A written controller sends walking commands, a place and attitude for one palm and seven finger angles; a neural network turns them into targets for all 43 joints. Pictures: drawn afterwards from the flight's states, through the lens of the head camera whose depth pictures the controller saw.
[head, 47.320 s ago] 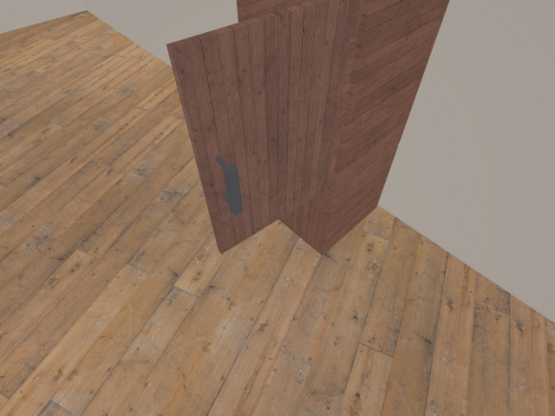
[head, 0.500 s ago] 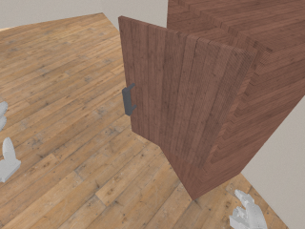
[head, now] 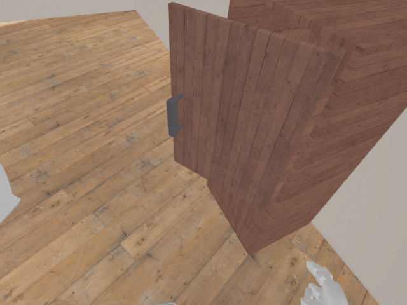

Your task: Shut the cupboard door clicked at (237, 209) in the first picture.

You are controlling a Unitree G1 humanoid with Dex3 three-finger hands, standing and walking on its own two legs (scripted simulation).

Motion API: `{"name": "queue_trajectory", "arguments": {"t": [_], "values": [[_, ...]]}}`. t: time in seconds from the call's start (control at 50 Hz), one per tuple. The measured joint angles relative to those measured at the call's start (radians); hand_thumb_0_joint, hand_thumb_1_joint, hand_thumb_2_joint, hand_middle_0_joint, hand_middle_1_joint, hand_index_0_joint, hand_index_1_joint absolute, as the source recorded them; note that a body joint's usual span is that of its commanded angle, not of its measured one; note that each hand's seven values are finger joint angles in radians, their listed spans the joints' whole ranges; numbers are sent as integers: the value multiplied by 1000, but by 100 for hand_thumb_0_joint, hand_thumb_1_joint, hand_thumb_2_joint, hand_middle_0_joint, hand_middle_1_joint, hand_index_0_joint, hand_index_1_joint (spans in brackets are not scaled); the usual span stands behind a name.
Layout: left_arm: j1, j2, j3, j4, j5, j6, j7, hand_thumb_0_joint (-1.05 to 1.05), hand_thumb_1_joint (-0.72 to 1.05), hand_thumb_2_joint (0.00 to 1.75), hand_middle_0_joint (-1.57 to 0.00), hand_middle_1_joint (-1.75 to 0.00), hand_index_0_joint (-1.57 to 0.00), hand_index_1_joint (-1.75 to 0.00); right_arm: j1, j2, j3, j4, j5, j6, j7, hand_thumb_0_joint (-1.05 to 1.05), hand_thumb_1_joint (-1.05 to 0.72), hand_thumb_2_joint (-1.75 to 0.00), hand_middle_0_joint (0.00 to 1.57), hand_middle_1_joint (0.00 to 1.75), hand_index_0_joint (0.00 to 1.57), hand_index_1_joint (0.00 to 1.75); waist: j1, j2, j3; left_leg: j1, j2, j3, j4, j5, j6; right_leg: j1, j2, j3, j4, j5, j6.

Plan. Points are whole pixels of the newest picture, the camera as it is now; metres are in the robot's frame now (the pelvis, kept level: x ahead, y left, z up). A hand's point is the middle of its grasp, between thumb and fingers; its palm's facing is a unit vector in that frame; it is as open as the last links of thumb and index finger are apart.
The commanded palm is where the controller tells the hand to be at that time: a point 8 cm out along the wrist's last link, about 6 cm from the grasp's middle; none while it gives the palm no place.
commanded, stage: step back with the hand held close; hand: left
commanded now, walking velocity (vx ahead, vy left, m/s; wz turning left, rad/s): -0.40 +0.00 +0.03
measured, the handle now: (176, 115) +0.67 +0.12 -0.04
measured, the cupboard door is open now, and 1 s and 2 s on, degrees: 30 30 30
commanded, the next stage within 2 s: stop stepping back and stand still in 0.96 s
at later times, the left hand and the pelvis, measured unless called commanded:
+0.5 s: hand (12, 230) +0.16 +0.24 +0.19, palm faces +0.44 -0.79 -0.44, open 7.4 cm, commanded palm +0.10 +0.28 +0.20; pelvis -0.04 -0.02 +0.01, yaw +1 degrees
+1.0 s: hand out of the picture +0.07 +0.26 +0.19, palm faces +0.48 -0.76 -0.43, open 7.4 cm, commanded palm +0.01 +0.28 +0.20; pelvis -0.13 -0.02 +0.02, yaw +1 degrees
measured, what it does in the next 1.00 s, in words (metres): walks backwards: right foot, then left foot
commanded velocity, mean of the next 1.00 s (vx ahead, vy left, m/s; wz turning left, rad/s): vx -0.40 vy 0.00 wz -0.02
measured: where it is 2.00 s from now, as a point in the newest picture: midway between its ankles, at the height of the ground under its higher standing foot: outside the picture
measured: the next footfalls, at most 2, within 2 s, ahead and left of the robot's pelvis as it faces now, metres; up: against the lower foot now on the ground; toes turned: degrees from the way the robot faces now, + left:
right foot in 0.32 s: +0.03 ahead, -0.14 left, +0.00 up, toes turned +6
left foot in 0.74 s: +0.01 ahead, +0.09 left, +0.00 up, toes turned +4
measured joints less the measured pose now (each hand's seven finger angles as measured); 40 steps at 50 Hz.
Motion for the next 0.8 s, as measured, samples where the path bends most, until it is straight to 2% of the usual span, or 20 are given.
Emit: {"name": "queue_trajectory", "arguments": {"t": [0.1, 0.2, 0.28, 0.38, 0.46, 0.52, 0.56, 0.6, 0.64, 0.68, 0.72, 0.74, 0.76, 0.8], "values": [[6, 7, 6, -2, 6, -15, 1, 2, 89, 90, -21, -31, -22, -30, 3, -3, -8, 6, 0, -2, 5, 1, -90, -90, 20, 30, 20, 30, -12, -3, -1, -28, 5, -1, 21, -18, -2, -21, 2, -3, 5, 8, -2], [26, 11, 11, -25, 8, -26, 4, 2, 89, 90, -21, -31, -22, -30, 7, -6, -12, 12, -1, -11, 2, 1, -90, -90, 20, 30, 20, 30, -17, -11, 0, -39, 7, 3, 13, 18, 2, -33, 1, -5, 3, 18, 1], [13, 16, 17, -28, 9, -30, -3, 2, 89, 90, -21, -31, -22, -30, 17, 2, -18, 26, -11, -26, -5, 1, -90, -90, 20, 30, 20, 30, -22, 1, -2, -40, 9, -22, 13, 21, 1, 1, 35, 38, 54, -28, 7], [11, 10, 29, -26, -13, -45, -2, 2, 89, 90, -21, -31, -22, -30, 1, 27, -11, 54, -20, -50, 3, 1, -90, -90, 20, 30, 20, 30, -2, 2, -25, -47, 27, -35, -43, 62, -15, 96, 60, 63, -33, -90, 0], [7, 4, 1, -28, -24, -39, -6, 2, 89, 90, -21, -31, -21, -30, -50, 38, -2, 58, -19, -63, 11, 1, -90, -90, 20, 30, 20, 30, 5, 1, -4, -46, 39, -36, -100, 116, -30, 98, 69, 63, -87, -42, -5], [27, 14, -20, -37, -24, -28, -15, 2, 89, 90, -21, -31, -21, -30, -73, 39, 0, 43, -14, -58, 13, 1, -90, -90, 20, 30, 20, 30, -1, 5, -7, -53, 45, -40, -116, 142, -38, 83, 74, 57, -86, -27, -13], [47, 23, -27, -39, -20, -25, -19, 2, 89, 90, -21, -31, -21, -30, -74, 38, -2, 30, -11, -48, 11, 1, -90, -90, 20, 30, 20, 30, -7, 3, -22, -70, 42, -44, -96, 85, -46, 72, 71, 51, -83, -22, -18], [60, 30, -36, -39, -16, -21, -16, 2, 89, 90, -21, -31, -22, -30, -63, 32, -9, 25, -13, -37, 13, 1, -90, -90, 20, 30, 20, 30, -11, -7, -44, -87, 28, -50, -70, -16, -71, 64, 57, 48, -91, -14, -23], [68, 35, -44, -40, -14, -15, -3, 2, 89, 90, -21, -31, -22, -30, -49, 24, -16, 32, -14, -20, 14, 1, -90, -90, 20, 30, 20, 30, -12, -23, -62, -88, 10, -60, -15, -60, -94, 64, 38, 47, -106, -1, -22], [73, 40, -47, -39, -13, -9, 10, 1, 88, 90, -22, -31, -22, -30, -33, 16, -20, 43, -12, -1, 9, 1, -90, -90, 20, 30, 20, 30, -12, -41, -79, -61, 4, -63, 8, -78, -102, 62, 18, 46, -124, 14, -16], [71, 41, -46, -38, -12, -5, 21, 1, 88, 90, -22, -31, -22, -30, -17, 0, -21, 45, -10, 9, 0, 1, -90, -90, 20, 30, 20, 30, -16, -37, -90, 0, 21, -75, -81, -34, -96, 49, 11, 35, -132, 26, -7], [63, 40, -45, -38, -13, -4, 24, 1, 88, 90, -21, -31, -22, -30, -14, -11, -25, 43, -8, 8, -6, 1, -90, -90, 20, 30, 20, 30, -22, -21, -88, 11, 33, -85, -132, 46, -84, 39, 13, 19, -130, 30, -1], [50, 41, -41, -31, -13, -4, 25, 1, 89, 90, -21, -31, -22, -30, -19, -12, -29, 51, -3, 8, -12, 1, -90, -90, 20, 30, 20, 30, -22, -21, -73, 2, 30, -87, -132, 92, -74, 34, 8, 14, -129, 35, 5], [47, 48, -20, -11, -16, -5, 19, 1, 89, 90, -21, -31, -22, -30, -25, -2, -31, 58, 3, 2, -18, 1, -90, -90, 20, 30, 20, 30, -16, -28, -49, -2, 27, -78, -127, 101, -62, 35, 18, 38, -97, 27, 13]]}}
